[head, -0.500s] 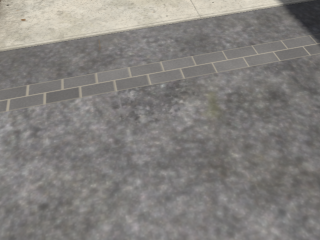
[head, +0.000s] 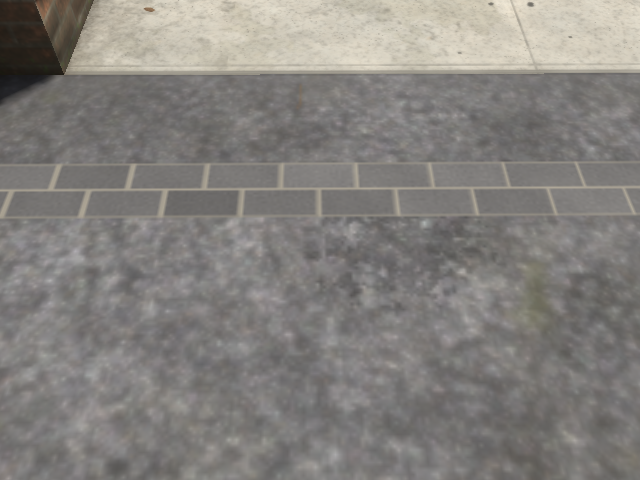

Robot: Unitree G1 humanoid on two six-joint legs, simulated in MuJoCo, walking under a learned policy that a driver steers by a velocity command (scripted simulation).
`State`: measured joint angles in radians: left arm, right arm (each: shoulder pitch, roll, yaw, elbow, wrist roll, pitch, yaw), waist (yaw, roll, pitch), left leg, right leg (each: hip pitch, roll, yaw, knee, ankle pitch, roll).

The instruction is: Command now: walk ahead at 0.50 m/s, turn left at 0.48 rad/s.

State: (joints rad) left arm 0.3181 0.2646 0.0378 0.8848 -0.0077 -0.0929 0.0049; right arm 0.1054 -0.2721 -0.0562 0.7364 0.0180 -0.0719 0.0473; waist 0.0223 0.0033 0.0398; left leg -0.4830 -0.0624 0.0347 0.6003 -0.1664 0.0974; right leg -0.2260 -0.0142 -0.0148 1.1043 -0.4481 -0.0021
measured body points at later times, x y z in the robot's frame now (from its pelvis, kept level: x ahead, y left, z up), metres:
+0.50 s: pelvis +0.29 -0.03 +0.01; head +0.31 -0.02 +0.46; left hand +0.41 +0.27 -0.07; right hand +0.42 -0.28 -0.11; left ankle +0.13 +0.06 -0.64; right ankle +0.38 -0.11 -0.72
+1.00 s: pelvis +0.46 +0.07 +0.01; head +0.49 +0.10 +0.46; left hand +0.40 +0.35 -0.13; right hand +0.74 -0.05 -0.07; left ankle +0.50 +0.20 -0.72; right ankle +0.43 -0.10 -0.65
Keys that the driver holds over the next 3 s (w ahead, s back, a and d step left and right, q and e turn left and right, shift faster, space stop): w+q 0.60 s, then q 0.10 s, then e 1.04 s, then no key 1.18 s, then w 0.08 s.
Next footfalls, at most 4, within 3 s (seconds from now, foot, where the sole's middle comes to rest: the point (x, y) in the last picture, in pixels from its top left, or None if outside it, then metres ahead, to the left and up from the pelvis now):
0.40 right None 0.42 -0.10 -0.76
0.88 left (232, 432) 0.53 0.22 -0.76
1.30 right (357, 428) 0.55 -0.04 -0.76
1.78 left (250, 422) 0.55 0.19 -0.76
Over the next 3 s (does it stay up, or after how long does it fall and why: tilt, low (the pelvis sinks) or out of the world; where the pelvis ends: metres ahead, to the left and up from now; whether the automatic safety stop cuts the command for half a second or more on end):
stays up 0.50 0.04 0.01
